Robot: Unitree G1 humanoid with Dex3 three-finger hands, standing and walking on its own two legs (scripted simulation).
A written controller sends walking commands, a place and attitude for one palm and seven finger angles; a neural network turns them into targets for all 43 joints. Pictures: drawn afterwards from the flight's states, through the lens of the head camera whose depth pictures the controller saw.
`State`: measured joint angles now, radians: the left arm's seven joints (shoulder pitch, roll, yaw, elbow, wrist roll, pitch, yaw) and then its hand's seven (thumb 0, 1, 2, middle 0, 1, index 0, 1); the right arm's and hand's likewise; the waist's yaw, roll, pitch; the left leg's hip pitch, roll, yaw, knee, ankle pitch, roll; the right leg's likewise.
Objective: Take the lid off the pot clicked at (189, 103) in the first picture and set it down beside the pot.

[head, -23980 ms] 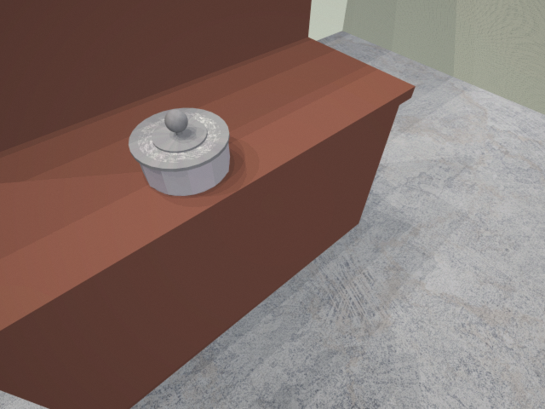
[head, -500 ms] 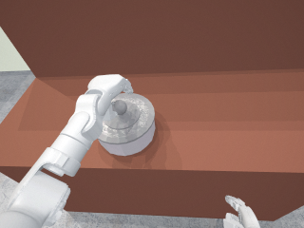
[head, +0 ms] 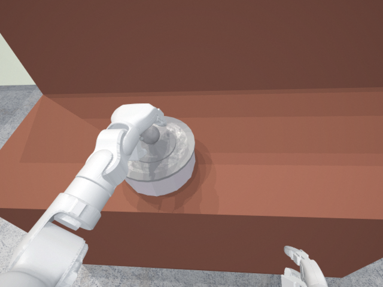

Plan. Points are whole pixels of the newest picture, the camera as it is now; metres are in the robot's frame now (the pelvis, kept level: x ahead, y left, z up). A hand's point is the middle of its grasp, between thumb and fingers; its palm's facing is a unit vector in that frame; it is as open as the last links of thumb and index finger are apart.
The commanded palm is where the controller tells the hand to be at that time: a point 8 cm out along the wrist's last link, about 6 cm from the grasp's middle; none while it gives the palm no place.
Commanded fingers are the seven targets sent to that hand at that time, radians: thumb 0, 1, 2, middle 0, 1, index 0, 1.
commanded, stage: lower the open fingers around the knob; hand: left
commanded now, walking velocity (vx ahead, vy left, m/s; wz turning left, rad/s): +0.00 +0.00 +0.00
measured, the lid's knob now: (150, 134) +0.44 +0.12 +0.08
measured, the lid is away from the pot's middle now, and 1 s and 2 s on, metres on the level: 0.00 0.00 0.00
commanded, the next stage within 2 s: close the fingers and squeeze the knob in 0.04 s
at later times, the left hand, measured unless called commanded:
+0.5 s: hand (141, 139) +0.40 +0.13 +0.10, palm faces -0.25 -0.05 -0.97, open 9.6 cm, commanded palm +0.38 +0.13 +0.16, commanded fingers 0.00 -0.04 1.19 -0.68 -0.65 -0.68 -0.65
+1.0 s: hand (144, 137) +0.41 +0.12 +0.10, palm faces -0.26 -0.06 -0.96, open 7.6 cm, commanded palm +0.38 +0.13 +0.16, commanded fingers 0.00 0.33 0.89 -0.77 -0.94 -0.77 -0.94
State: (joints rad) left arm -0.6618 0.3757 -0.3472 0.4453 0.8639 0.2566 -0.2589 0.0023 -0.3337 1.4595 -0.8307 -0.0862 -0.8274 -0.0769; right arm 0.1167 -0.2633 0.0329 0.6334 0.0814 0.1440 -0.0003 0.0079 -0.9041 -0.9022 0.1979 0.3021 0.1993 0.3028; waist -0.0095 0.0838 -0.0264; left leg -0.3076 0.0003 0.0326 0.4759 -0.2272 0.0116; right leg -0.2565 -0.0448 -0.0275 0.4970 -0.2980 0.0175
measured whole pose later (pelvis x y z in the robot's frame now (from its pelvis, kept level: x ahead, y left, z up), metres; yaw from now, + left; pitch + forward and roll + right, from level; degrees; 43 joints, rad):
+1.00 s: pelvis +0.00 +0.00 +0.00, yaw +0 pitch +3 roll +1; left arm -0.67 0.36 -0.35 0.46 0.86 0.27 -0.26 0.00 0.14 1.02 -0.70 -0.85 -0.72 -0.85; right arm 0.14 -0.27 0.03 0.64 0.08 0.15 0.00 0.01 -0.90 -0.90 0.20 0.30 0.20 0.30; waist -0.02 0.09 -0.03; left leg -0.30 0.00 0.04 0.47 -0.23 0.01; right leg -0.25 -0.04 -0.02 0.49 -0.30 0.02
